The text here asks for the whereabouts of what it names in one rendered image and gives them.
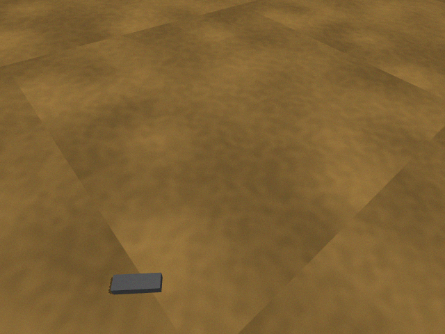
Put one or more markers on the carton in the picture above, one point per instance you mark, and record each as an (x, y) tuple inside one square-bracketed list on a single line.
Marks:
[(136, 283)]

